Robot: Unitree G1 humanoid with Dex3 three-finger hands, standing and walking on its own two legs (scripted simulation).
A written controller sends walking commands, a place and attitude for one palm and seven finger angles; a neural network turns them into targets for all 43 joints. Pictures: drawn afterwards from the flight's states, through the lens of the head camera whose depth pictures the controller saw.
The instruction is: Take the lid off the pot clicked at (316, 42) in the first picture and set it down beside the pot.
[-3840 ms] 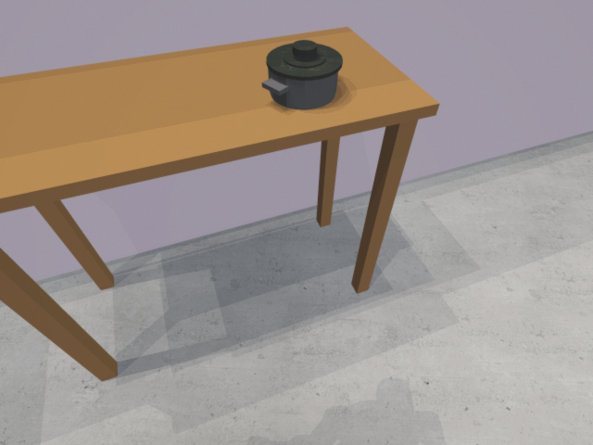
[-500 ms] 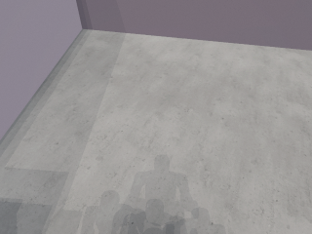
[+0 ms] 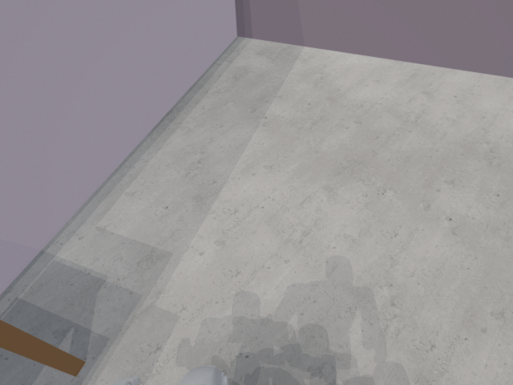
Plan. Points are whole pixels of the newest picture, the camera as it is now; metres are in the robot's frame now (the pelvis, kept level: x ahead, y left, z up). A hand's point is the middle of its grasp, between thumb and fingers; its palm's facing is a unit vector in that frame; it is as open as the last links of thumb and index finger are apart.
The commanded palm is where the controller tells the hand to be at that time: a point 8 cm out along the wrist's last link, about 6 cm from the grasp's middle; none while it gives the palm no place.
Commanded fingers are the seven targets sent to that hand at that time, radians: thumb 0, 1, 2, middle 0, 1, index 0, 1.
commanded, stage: turn to face it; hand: left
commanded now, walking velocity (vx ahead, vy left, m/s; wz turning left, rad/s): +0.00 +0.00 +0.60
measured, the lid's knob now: out of the picture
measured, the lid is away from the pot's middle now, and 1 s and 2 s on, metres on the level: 0.00 0.00 0.00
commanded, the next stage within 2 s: take the last steps up to it in 1.98 s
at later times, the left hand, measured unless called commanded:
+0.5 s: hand out of the picture +0.01 +0.25 -0.16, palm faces +0.32 -0.90 -0.29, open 7.4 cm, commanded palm none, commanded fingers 0.00 0.90 0.90 -0.20 -0.30 -0.20 -0.30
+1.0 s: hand out of the picture -0.12 +0.20 -0.19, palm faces +0.61 -0.75 -0.24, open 7.4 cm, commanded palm none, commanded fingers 0.00 0.90 0.90 -0.20 -0.30 -0.20 -0.30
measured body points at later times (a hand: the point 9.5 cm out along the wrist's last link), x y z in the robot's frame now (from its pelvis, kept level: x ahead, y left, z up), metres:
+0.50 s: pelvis -0.01 +0.01 +0.00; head +0.03 +0.02 +0.44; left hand -0.01 +0.29 -0.14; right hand +0.15 -0.21 -0.15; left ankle +0.00 +0.13 -0.74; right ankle +0.05 -0.12 -0.71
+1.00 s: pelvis -0.03 +0.00 -0.02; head -0.01 +0.04 +0.43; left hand -0.15 +0.24 -0.17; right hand +0.22 -0.15 -0.14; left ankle -0.09 +0.10 -0.74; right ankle +0.05 -0.11 -0.72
